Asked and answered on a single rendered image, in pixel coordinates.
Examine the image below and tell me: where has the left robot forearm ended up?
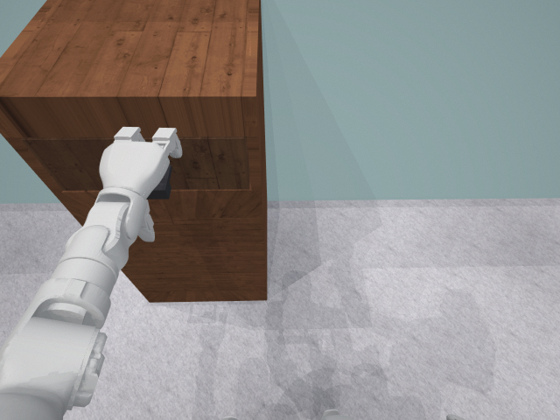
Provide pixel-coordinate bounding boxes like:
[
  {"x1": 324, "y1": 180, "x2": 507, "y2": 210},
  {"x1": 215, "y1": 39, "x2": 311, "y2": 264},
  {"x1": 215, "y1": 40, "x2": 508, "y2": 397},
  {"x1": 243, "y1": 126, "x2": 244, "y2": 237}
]
[{"x1": 0, "y1": 187, "x2": 147, "y2": 374}]

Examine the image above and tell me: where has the robot left hand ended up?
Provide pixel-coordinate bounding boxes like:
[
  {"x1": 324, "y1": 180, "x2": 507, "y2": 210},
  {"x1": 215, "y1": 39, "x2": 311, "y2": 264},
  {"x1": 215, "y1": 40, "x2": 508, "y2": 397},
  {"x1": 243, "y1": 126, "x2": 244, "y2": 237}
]
[{"x1": 99, "y1": 127, "x2": 182, "y2": 242}]

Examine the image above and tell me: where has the handle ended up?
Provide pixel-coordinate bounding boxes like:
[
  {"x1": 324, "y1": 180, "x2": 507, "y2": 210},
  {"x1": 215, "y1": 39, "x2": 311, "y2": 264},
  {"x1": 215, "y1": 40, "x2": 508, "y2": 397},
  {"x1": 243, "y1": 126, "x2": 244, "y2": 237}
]
[{"x1": 147, "y1": 164, "x2": 172, "y2": 200}]

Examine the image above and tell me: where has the left robot upper arm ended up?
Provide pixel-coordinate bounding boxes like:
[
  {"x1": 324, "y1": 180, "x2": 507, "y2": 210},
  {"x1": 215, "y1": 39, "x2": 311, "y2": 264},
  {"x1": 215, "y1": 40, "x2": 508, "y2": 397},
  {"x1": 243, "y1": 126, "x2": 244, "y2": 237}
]
[{"x1": 0, "y1": 317, "x2": 107, "y2": 420}]

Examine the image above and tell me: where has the cabinet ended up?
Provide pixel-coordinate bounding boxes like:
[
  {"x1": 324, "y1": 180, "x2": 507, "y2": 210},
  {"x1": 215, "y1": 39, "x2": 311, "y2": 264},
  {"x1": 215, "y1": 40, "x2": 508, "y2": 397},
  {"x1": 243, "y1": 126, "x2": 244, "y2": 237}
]
[{"x1": 0, "y1": 0, "x2": 267, "y2": 303}]

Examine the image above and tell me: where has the drawer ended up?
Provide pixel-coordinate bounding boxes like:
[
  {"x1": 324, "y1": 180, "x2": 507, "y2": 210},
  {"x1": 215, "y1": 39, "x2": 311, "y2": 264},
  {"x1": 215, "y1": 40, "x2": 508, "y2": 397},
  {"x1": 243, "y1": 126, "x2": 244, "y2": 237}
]
[{"x1": 21, "y1": 136, "x2": 250, "y2": 191}]

